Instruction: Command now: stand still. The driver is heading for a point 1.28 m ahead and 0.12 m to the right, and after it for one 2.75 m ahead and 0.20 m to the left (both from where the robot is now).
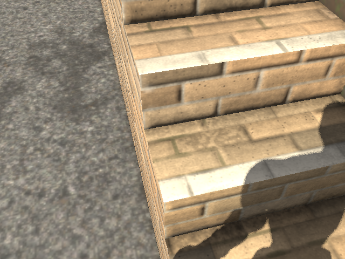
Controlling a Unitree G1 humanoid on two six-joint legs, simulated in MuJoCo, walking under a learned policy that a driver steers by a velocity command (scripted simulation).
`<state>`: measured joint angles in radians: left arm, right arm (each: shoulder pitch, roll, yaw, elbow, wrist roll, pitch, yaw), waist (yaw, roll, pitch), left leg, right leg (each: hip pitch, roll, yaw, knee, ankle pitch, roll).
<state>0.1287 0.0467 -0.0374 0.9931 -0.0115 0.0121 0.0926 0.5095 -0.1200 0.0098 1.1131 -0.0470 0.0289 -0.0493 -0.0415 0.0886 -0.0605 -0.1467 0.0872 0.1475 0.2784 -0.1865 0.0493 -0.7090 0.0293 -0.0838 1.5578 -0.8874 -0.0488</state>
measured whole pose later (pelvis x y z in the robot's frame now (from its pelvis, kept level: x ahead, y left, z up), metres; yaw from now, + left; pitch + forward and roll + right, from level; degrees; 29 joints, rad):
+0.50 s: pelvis -0.02 -0.03 +0.00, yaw +0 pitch +1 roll -3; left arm 0.13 0.03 -0.07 0.94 -0.01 -0.01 0.07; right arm 0.48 -0.13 0.01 1.09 -0.03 0.13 -0.05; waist 0.02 0.06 -0.01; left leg -0.12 0.09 0.15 0.23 -0.13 0.01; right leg -0.72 0.04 -0.09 1.57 -0.88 -0.05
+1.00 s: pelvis +0.02 -0.04 +0.00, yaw -2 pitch -1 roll -3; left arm 0.13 0.07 -0.05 0.86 -0.03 0.04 0.07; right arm 0.46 -0.12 0.03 1.07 -0.03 -0.01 -0.06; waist -0.03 0.01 -0.03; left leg -0.02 0.12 0.18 0.26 -0.21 -0.02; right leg -0.93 -0.06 -0.10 1.73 -0.67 -0.08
